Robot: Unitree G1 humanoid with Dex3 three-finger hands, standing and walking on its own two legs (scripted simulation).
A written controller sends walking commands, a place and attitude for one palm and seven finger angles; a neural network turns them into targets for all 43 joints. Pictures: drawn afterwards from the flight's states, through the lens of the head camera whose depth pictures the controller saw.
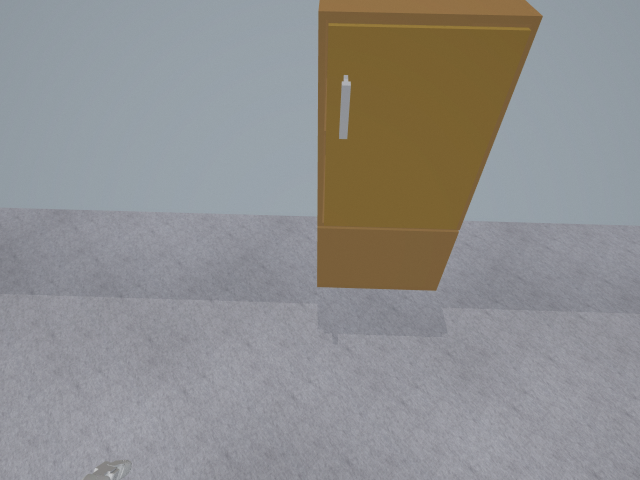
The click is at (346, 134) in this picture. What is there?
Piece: cupboard door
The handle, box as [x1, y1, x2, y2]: [339, 75, 350, 138]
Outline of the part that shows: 347,75 344,75 344,80 342,81 339,138 346,138 347,135 350,82 347,81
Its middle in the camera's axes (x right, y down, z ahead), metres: +0.05 -0.31 +0.92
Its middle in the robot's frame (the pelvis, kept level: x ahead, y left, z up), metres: +0.90 -0.01 +0.02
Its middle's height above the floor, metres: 0.79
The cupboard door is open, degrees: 0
